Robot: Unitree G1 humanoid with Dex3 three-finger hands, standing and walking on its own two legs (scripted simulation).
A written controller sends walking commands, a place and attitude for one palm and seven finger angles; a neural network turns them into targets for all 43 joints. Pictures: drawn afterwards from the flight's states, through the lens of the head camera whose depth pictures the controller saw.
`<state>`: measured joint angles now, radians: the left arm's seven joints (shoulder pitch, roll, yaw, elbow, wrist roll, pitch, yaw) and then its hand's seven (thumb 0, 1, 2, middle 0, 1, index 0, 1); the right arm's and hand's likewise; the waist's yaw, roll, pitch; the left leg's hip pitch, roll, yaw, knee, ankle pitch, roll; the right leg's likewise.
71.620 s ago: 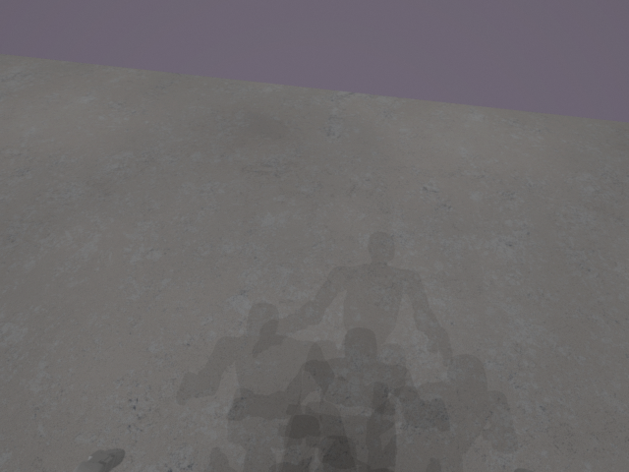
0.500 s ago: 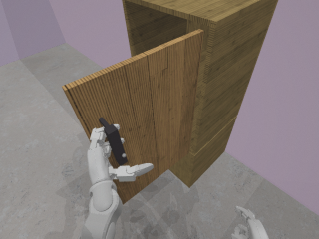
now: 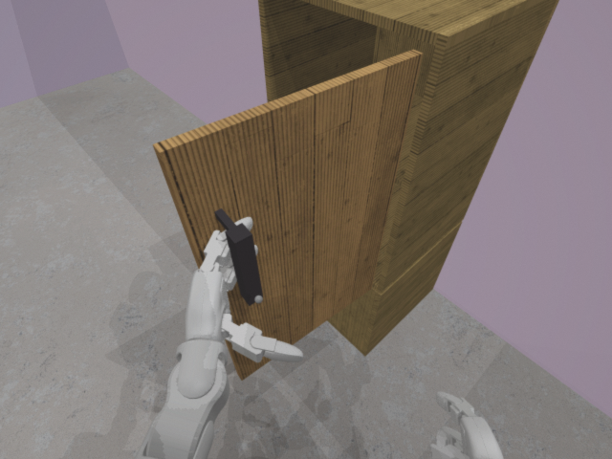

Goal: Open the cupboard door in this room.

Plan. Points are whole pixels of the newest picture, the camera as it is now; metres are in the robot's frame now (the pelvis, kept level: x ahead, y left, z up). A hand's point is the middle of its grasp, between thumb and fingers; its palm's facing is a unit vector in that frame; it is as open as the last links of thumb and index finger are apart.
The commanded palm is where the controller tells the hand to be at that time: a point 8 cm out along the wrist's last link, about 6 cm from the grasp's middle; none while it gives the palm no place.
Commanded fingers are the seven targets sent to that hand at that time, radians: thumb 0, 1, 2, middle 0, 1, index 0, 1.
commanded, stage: slide the hand sideways off the handle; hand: left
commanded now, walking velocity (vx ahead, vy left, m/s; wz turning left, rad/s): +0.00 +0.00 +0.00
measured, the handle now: (237, 257) +0.35 +0.12 +0.09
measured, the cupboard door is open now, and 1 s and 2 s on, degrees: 84 86 86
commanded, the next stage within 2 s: draw the hand back to the body in 1.08 s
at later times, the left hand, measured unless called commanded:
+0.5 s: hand (235, 329) +0.25 +0.11 +0.08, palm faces -0.08 -1.00 -0.02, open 16.3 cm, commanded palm +0.22 +0.17 +0.09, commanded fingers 0.00 -0.50 0.30 -0.15 -0.30 -0.15 -0.30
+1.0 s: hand (179, 369) +0.20 +0.16 +0.09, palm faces -0.04 -1.00 -0.05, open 16.3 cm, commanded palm +0.17 +0.22 +0.09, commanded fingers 0.00 -0.50 0.30 -0.15 -0.30 -0.15 -0.30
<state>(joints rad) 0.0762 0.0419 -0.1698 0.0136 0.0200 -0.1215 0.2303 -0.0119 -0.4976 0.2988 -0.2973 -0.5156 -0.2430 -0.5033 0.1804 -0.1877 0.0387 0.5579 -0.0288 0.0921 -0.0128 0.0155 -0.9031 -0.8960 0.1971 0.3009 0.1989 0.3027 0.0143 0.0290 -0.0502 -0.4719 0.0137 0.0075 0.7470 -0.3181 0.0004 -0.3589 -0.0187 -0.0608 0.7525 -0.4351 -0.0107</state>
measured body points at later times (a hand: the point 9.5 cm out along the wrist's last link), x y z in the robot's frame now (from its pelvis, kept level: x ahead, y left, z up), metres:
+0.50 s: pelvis +0.01 +0.00 +0.00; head +0.01 -0.01 +0.45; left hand +0.25 +0.16 +0.09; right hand +0.18 -0.22 -0.08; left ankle +0.04 +0.12 -0.71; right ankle -0.03 -0.11 -0.71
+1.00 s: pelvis +0.01 -0.01 -0.01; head +0.02 -0.03 +0.44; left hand +0.19 +0.21 +0.09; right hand +0.19 -0.24 -0.08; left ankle +0.04 +0.12 -0.71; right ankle -0.03 -0.11 -0.71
